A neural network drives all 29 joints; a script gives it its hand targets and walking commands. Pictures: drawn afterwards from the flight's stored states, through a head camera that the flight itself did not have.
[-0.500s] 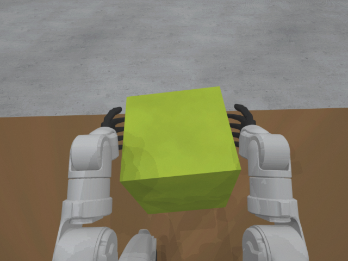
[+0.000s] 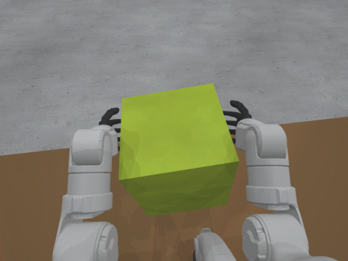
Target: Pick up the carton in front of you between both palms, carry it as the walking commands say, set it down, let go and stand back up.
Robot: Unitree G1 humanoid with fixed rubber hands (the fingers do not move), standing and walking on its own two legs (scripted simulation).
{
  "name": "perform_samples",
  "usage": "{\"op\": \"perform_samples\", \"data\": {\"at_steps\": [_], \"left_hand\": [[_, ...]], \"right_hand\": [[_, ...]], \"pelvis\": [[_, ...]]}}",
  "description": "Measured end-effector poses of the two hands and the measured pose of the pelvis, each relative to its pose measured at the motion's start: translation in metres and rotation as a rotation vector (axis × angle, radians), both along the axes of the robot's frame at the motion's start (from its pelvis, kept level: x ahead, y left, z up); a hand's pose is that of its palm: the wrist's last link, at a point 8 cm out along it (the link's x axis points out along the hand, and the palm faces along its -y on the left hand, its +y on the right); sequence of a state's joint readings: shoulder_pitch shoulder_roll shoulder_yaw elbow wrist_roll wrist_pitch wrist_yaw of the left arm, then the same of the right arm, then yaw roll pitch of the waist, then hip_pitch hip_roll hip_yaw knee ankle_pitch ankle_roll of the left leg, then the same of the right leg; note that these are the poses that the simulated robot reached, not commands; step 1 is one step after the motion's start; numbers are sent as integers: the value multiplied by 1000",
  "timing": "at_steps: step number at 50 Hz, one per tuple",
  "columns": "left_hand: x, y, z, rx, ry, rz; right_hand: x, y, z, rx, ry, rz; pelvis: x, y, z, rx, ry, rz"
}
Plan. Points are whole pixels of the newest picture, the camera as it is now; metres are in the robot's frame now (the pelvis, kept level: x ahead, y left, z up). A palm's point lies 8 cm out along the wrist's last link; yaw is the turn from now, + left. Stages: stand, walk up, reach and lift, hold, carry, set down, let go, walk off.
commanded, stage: carry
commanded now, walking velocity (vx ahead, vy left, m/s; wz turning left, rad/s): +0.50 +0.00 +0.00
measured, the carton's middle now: (178, 155) +0.36 -0.03 +0.01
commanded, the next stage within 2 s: none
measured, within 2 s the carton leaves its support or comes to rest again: neither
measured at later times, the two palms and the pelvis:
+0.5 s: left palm (115, 69) +0.64 +0.14 +0.06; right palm (209, 61) +0.67 -0.16 +0.05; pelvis +0.29 -0.04 -0.03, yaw +2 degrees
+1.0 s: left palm (123, 26) +0.95 +0.13 +0.02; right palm (196, 25) +0.94 -0.16 +0.03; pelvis +0.58 +0.00 -0.07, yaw +0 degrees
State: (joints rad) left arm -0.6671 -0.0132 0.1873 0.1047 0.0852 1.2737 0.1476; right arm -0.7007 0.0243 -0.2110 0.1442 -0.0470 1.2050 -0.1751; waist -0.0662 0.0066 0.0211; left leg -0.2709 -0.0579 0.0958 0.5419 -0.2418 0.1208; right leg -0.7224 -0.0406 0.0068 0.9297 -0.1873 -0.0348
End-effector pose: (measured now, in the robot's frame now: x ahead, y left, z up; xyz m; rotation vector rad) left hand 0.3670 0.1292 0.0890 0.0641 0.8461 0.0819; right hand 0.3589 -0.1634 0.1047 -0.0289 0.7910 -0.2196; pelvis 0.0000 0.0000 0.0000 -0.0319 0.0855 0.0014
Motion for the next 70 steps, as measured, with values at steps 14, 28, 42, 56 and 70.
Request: {"op": "perform_samples", "data": {"at_steps": [14,28,42,56,70], "left_hand": [[167,-8,-22,57,-30,107],[315,9,-26,40,-32,147],[506,13,-60,35,-1,12],[661,-1,-57,-6,-73,56],[792,-4,-110,71,48,141]], "right_hand": [[197,-7,-34,26,-33,115],[347,9,-43,57,-49,108],[499,12,-74,-5,-6,18],[663,-2,-61,16,-82,-2],[822,-3,-128,8,68,140]], "pelvis": [[182,-35,-45,46,-7,33],[330,-31,-37,60,14,16],[499,5,-79,11,-7,-2],[654,-10,-80,22,11,13],[815,-43,-109,64,-8,25]]}}
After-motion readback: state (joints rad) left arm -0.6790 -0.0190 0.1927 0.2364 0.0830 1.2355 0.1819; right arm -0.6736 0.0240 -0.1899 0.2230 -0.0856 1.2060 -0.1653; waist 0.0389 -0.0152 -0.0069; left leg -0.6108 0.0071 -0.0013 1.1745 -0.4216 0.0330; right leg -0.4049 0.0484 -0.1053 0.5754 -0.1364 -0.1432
